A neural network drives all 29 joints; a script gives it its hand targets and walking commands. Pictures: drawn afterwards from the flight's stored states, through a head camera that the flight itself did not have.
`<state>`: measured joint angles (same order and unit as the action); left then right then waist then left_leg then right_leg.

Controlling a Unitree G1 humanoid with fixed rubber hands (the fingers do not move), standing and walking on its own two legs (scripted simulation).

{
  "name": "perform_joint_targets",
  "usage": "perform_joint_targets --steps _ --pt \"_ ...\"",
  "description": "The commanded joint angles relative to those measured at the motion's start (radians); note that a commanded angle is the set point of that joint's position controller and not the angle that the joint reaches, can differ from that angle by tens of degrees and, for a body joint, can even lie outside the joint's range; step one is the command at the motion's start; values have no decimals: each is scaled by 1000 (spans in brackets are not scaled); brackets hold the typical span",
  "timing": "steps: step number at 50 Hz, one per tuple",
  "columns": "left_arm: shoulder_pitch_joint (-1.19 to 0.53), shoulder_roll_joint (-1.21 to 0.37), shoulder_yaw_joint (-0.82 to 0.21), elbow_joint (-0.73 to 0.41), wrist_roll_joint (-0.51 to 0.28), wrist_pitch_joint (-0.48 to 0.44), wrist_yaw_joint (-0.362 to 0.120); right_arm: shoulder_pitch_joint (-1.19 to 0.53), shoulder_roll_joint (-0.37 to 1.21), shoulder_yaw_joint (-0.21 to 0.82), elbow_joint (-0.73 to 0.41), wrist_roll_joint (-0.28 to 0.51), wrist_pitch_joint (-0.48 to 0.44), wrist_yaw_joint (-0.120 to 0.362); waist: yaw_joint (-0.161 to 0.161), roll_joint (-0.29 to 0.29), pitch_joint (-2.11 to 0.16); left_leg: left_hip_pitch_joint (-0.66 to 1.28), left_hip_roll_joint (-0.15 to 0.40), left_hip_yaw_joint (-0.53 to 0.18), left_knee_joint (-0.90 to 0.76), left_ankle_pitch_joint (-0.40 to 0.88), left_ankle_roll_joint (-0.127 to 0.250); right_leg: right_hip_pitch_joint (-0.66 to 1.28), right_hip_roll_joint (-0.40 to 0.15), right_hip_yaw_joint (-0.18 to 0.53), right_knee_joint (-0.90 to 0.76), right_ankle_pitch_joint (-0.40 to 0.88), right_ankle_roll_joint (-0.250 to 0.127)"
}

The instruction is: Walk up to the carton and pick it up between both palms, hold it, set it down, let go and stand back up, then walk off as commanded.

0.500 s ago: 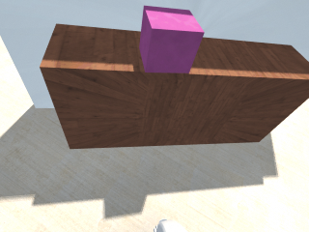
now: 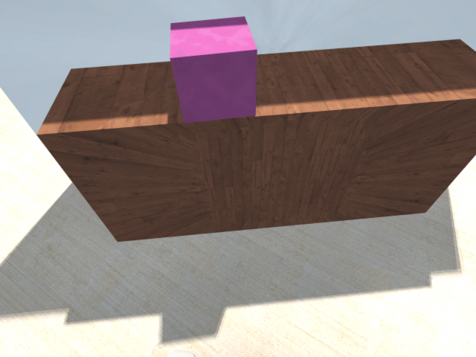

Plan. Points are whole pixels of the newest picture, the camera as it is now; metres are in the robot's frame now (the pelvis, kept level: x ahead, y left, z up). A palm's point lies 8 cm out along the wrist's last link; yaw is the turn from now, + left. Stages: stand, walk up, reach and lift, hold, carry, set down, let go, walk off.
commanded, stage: walk off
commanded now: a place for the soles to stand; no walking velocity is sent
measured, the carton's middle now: (214, 70) +0.89 +0.07 +0.01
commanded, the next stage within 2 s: stand in 1.34 s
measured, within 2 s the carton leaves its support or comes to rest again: neither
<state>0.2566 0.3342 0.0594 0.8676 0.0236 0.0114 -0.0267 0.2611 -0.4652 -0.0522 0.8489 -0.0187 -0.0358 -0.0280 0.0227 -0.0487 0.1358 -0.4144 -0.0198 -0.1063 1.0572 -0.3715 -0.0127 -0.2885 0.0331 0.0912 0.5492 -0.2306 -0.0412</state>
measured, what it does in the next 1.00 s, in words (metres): steps on the spot: left foot, then left foot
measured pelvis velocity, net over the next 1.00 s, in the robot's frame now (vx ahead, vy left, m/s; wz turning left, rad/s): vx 0.01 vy -0.10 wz -0.01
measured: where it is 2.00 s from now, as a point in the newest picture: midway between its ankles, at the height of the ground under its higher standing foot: outside the picture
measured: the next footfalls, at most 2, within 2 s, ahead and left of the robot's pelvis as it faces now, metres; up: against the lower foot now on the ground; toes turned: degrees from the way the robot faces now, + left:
left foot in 0.32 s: +0.06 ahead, +0.12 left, -0.01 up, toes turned -6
left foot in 0.80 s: +0.08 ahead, +0.07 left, -0.01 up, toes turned -4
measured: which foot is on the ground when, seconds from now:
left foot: up 0.00-0.30, down 0.32-0.40, up 0.42-0.78, down 0.80-0.88, up 0.90-1.00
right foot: down 0.00-0.78, up 0.80-0.84, down 0.86-1.00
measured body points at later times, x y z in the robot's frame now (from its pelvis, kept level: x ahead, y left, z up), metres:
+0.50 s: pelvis +0.02 -0.07 -0.02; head +0.05 -0.13 +0.43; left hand +0.13 +0.23 -0.10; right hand +0.08 -0.38 -0.17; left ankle +0.04 +0.11 -0.71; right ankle +0.05 -0.09 -0.74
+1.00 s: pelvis +0.01 -0.10 -0.02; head +0.02 -0.18 +0.43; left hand +0.11 +0.20 -0.09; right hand +0.05 -0.41 -0.18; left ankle +0.04 +0.07 -0.70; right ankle +0.03 -0.16 -0.74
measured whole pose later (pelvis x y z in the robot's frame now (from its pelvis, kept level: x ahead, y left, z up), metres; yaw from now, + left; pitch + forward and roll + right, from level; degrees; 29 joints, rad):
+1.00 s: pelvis +0.01 -0.10 -0.02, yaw -1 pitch -4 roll +4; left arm 0.21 0.27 0.06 0.87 0.02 -0.03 0.04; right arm 0.25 -0.45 -0.05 0.86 -0.02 0.07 0.01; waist -0.06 0.10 0.12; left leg -0.39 -0.05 -0.07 0.90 -0.37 0.02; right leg -0.28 0.08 0.13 0.70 -0.34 -0.05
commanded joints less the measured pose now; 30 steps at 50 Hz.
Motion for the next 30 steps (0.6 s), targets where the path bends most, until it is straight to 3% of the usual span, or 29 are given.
perform_joint_targets --steps 1,2,4,6,8,9,10,11,12,13,14,15,16,17,18,19,20,21,22,23,24,26,27,28,30 --pt "69 252 83 -24 -17 -60 38 15 -128 -40 27 23 17 8 -1 -43 -114 -143 -26 12 -117 83 8 252 -167 280 -344 -54 107" --pt "68 257 86 -23 -18 -57 39 24 -129 -44 33 22 21 8 -6 -66 -123 -120 -38 28 -135 69 7 251 -160 260 -364 -41 136" --pt "29 270 96 -32 -19 -44 37 71 -138 -54 48 20 28 9 -34 -148 -116 -20 -75 93 -195 25 3 206 -125 197 -451 14 237" --pt "-47 267 104 -46 -17 -25 34 178 -152 -68 75 22 36 6 -85 -228 -149 128 -101 161 -309 -41 -4 182 -69 100 -486 226 329" --pt "-125 248 107 -66 -12 -7 30 281 -140 -74 95 29 33 -4 -133 -219 -218 269 -84 182 -518 -42 7 188 -46 58 -376 510 339" --pt "-146 232 104 -72 -8 -4 30 309 -124 -73 100 31 31 -8 -149 -189 -268 302 -75 195 -636 4 18 237 -52 54 -280 637 321" --pt "-136 213 96 -70 -9 -5 34 298 -96 -69 91 34 28 -10 -148 -152 -316 293 -54 183 -756 72 53 321 -54 51 -134 725 301" --pt "-118 213 87 -69 -16 -8 38 266 -69 -64 73 32 24 -12 -148 -118 -337 326 -33 178 -845 173 96 329 -43 46 -34 734 303" --pt "-90 213 82 -62 -25 -7 42 197 -51 -59 48 27 22 -11 -139 -18 -332 380 -3 171 -888 300 144 264 -13 35 79 577 311" --pt "-27 199 75 -45 -34 -9 45 84 -47 -53 11 24 20 -14 -94 165 -329 385 80 91 -829 388 187 195 -7 66 233 237 263" --pt "20 179 70 -39 -41 -13 47 -36 -59 -43 -31 21 18 -16 -29 316 -296 278 200 -86 -706 358 232 131 -40 137 345 -194 159" --pt "22 208 73 -43 -40 -20 50 -109 -86 -39 -66 10 19 -18 -7 348 -215 44 306 -234 -698 182 278 155 -61 205 436 -370 91" --pt "33 237 71 -47 -33 -29 54 -190 -112 -29 -94 1 17 -15 32 351 -107 -197 354 -290 -751 -2 285 220 -92 222 422 -399 46" --pt "96 258 76 -28 -30 -39 56 -272 -143 -27 -94 3 12 -11 86 376 -34 -358 385 -314 -679 2 287 304 -158 303 335 -380 34" --pt "188 242 74 3 -11 -55 66 -347 -138 -21 -94 7 15 -6 147 367 -4 -458 255 -207 -497 23 188 425 -206 346 116 -314 19" --pt "154 282 81 -17 11 -76 77 -199 -81 -12 -72 11 23 1 101 89 3 -293 7 -39 -229 8 38 283 -320 479 -323 -232 41" --pt "63 332 89 -37 7 -86 86 -68 -87 -22 -66 14 31 7 12 5 -15 -217 -75 -12 -184 -56 9 249 -308 507 -310 78 104" --pt "1 345 91 -46 1 -91 95 17 -96 -26 -61 16 40 11 -35 5 -51 -193 -58 -24 -148 -84 13 242 -343 506 -272 178 58" --pt "-32 325 83 -55 -4 -97 93 76 -108 -34 -25 18 51 16 -64 35 -64 -151 -59 -83 -105 -45 24 187 -315 447 -281 96 87" --pt "-10 312 81 -42 -9 -97 92 86 -126 -39 -8 24 61 22 -67 57 -42 -88 -46 -96 -100 4 31 113 -264 385 -288 61 145" --pt "0 293 81 -37 -12 -97 92 95 -126 -39 2 28 68 28 -67 35 -43 -72 -61 -79 -103 45 28 126 -224 333 -312 78 220" --pt "-18 265 81 -31 -19 -92 91 106 -111 -37 15 23 73 29 -68 -75 -44 -42 -76 -32 -152 65 12 148 -168 234 -367 204 328" --pt "-38 258 82 -34 -19 -86 89 122 -104 -38 25 20 74 29 -70 -134 -44 -15 -83 1 -202 51 6 162 -145 184 -385 292 358" --pt "-58 255 82 -35 -21 -80 87 139 -100 -41 36 17 75 29 -77 -182 -47 10 -87 29 -248 38 0 179 -127 142 -390 377 374" --pt "-86 245 81 -39 -24 -68 83 151 -90 -44 41 9 78 30 -85 -213 -78 60 -90 71 -337 30 -5 228 -105 91 -378 511 361"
